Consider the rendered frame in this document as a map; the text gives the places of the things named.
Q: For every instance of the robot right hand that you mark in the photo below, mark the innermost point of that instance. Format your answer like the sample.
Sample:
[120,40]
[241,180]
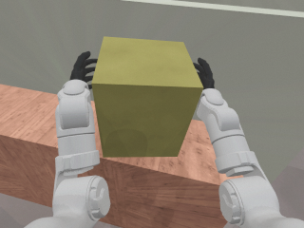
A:
[205,74]

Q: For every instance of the right robot upper arm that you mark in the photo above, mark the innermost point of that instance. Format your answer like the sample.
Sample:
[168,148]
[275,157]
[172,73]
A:
[250,202]

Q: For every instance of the carton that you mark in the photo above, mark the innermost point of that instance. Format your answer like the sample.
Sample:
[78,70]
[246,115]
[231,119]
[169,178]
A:
[145,94]

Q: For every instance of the right robot forearm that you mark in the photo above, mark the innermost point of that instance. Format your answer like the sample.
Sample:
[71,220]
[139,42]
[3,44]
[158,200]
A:
[233,155]

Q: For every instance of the left robot upper arm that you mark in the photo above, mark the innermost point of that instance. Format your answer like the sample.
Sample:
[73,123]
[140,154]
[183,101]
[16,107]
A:
[78,203]

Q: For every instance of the pedestal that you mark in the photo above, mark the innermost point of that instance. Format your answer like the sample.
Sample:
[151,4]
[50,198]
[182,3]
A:
[144,192]

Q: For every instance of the robot left hand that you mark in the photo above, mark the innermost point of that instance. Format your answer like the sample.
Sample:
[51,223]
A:
[80,70]

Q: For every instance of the left robot forearm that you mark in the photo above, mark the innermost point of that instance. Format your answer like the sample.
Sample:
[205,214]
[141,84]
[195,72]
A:
[75,129]

